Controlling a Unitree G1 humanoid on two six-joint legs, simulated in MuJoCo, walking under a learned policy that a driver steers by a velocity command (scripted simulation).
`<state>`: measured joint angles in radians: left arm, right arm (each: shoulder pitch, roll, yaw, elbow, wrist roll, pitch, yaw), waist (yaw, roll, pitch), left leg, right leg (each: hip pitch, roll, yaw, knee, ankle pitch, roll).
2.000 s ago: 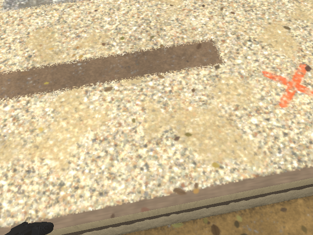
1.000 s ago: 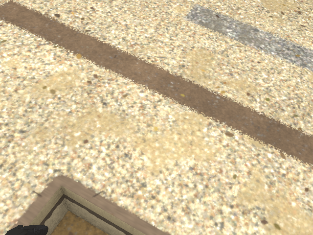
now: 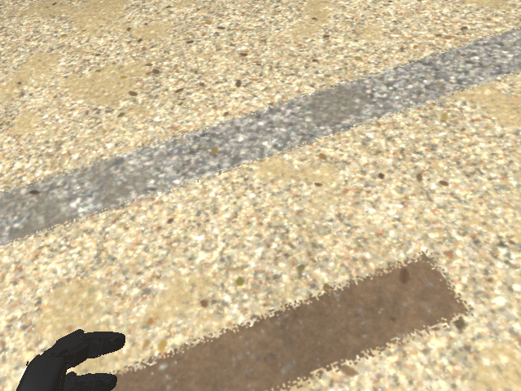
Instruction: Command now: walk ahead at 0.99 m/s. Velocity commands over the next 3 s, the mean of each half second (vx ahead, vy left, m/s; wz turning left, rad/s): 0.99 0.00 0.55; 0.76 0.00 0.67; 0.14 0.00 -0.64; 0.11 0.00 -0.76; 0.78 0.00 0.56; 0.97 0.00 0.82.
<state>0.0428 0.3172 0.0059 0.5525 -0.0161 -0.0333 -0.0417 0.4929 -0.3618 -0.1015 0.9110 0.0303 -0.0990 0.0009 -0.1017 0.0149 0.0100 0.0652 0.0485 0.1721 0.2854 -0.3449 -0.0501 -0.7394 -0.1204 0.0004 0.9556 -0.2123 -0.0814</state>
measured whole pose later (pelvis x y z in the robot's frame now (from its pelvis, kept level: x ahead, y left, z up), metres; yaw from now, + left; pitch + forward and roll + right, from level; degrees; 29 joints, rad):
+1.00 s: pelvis +0.83 +0.20 -0.02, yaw +43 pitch +1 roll -3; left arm 0.03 0.25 0.04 0.60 0.02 -0.16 -0.03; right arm 0.33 -0.28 -0.06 0.78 0.00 -0.02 -0.03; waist -0.06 0.01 0.08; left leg -0.19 -0.16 -0.20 1.13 -0.57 0.03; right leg -0.54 0.11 0.01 0.49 0.02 -0.04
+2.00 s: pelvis +0.94 +0.26 +0.01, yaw -4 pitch +2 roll +1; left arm 0.26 0.28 0.05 0.62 -0.01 0.00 -0.01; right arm 0.21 -0.34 -0.09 0.77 0.03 -0.02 0.02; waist -0.03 0.04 0.00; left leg -0.51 0.09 0.06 1.03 -0.40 0.02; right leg -0.26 -0.02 -0.04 0.56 -0.35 -0.05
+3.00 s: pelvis +1.64 +0.42 +0.00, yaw +43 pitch +0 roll -3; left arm 0.28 0.29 0.06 0.67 0.01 -0.12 -0.01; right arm 0.28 -0.31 -0.04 0.71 0.03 -0.05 0.00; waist 0.02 0.04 0.03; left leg -0.42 -0.03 -0.08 1.34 -0.36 0.08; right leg -0.31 0.03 0.02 0.53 -0.23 0.02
